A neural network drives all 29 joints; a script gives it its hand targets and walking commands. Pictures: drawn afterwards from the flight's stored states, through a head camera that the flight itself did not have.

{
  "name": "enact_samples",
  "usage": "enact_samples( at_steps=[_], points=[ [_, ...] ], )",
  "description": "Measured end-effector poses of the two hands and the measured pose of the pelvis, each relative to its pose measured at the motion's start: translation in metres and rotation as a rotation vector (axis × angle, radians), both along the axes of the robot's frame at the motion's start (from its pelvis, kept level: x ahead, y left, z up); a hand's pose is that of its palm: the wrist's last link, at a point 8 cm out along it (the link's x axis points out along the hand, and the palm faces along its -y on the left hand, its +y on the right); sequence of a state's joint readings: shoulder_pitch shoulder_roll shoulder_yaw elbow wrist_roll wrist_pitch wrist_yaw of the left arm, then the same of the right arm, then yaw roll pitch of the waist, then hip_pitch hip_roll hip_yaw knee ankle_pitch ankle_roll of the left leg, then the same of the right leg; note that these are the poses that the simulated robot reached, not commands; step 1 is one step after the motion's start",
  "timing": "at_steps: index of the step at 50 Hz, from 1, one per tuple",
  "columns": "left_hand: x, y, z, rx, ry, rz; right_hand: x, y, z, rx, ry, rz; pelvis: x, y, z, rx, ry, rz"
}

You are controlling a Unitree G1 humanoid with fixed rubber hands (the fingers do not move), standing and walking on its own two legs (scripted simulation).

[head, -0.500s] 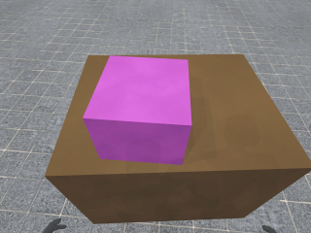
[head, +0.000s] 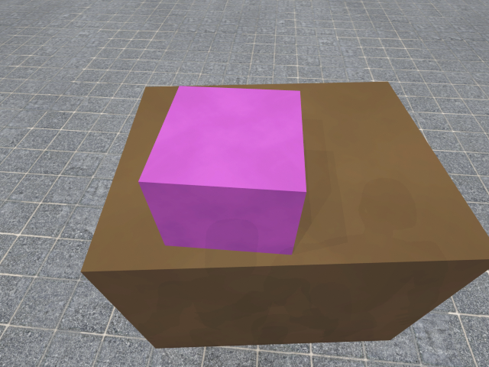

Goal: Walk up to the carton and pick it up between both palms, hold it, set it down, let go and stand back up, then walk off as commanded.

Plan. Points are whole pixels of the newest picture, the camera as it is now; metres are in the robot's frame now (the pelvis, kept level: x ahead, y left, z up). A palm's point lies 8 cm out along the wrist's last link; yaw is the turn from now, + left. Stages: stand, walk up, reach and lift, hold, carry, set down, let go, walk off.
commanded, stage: walk up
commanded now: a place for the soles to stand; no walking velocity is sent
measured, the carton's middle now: (233, 167) +0.53 +0.03 -0.01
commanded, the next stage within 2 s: reach and lift in 0.26 s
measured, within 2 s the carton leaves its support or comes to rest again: neither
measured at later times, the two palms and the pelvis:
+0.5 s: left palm (105, 355) +0.18 +0.26 -0.11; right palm out of the picture +0.15 -0.29 -0.11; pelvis +0.00 +0.00 -0.02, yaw -2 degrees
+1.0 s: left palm (82, 350) +0.18 +0.28 -0.06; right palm (410, 361) +0.16 -0.25 -0.07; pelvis +0.02 +0.00 +0.00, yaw -3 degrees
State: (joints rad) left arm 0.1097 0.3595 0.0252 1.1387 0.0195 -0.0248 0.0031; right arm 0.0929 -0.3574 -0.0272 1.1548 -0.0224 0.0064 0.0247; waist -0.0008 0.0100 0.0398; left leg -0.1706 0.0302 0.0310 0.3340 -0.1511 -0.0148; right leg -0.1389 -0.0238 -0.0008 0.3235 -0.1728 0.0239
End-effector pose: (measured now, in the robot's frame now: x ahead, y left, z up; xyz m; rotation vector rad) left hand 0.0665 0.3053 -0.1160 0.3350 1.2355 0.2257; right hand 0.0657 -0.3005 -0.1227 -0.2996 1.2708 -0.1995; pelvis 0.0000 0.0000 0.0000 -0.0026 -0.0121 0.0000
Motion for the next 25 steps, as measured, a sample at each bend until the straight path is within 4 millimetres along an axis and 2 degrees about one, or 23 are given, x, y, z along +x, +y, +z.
enact_samples(
  at_steps=[7, 14, 17, 20, 25],
  points=[
    [0.01, 0.003, 0.002, 0.002, -0.028, -0.008, 0.001, 0.004, 0.0, 0.001, 0.0, 0.008, 0.001, 0.002, 0.0, 0.0, 0.001, 0.006],
    [0.026, 0.003, 0.001, -0.004, -0.037, -0.007, 0.012, 0.004, 0.003, -0.008, -0.035, 0.019, 0.003, 0.003, -0.002, 0.0, 0.009, 0.005],
    [0.048, 0.0, -0.008, -0.004, 0.031, 0.002, 0.036, 0.005, -0.001, 0.005, -0.127, 0.045, -0.007, 0.002, -0.014, -0.007, -0.002, -0.002],
    [0.077, -0.016, -0.01, -0.013, 0.032, -0.045, 0.063, 0.007, 0.001, 0.013, -0.226, 0.068, -0.011, 0.003, -0.023, -0.012, -0.027, -0.011],
    [0.117, -0.047, 0.007, -0.074, -0.103, -0.083, 0.086, 0.008, 0.017, 0.016, -0.329, 0.067, -0.004, 0.002, -0.021, -0.011, -0.072, -0.033]
  ],
)
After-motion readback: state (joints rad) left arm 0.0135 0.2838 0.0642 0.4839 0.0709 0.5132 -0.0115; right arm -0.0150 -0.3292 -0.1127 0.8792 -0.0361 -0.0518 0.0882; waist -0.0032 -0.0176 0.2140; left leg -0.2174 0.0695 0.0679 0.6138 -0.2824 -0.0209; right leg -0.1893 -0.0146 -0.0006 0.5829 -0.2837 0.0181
